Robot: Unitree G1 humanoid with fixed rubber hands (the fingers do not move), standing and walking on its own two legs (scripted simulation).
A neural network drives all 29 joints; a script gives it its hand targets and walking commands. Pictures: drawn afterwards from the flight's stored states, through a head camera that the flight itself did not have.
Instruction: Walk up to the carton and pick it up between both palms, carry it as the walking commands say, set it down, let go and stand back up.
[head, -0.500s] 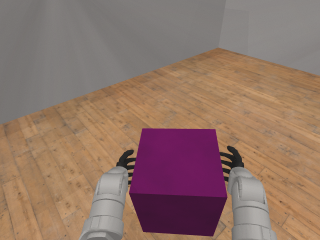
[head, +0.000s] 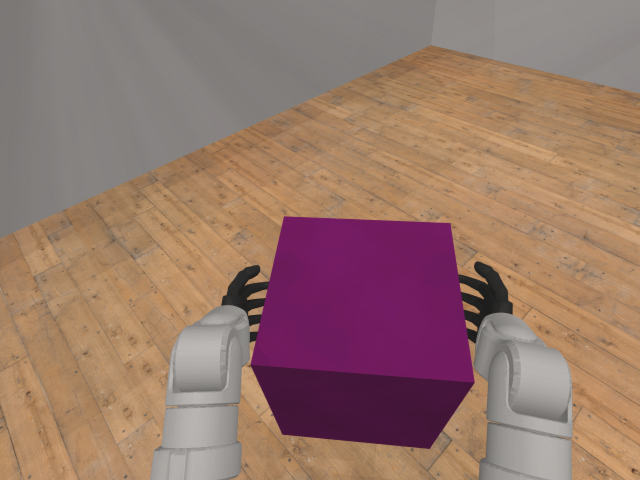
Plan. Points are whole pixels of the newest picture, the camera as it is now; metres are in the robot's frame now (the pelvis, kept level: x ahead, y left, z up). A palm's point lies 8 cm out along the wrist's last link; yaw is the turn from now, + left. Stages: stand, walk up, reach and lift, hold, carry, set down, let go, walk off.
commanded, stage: carry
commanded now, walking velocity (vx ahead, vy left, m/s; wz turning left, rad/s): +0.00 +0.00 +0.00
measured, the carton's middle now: (359, 337) +0.32 -0.02 +0.02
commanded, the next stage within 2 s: none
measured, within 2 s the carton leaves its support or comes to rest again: neither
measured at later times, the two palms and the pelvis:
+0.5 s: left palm (237, 292) +0.36 +0.15 +0.08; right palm (465, 284) +0.36 -0.15 +0.09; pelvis +0.07 +0.01 -0.01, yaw -1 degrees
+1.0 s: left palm (229, 299) +0.35 +0.15 +0.08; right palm (462, 291) +0.34 -0.15 +0.09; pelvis +0.06 +0.02 -0.01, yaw -1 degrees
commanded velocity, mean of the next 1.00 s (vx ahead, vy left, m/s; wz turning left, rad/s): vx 0.00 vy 0.00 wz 0.00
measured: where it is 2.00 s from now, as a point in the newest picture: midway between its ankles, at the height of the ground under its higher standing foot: outside the picture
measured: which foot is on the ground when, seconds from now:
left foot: up 0.00-0.06, down 0.08-1.00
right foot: down 0.00-1.00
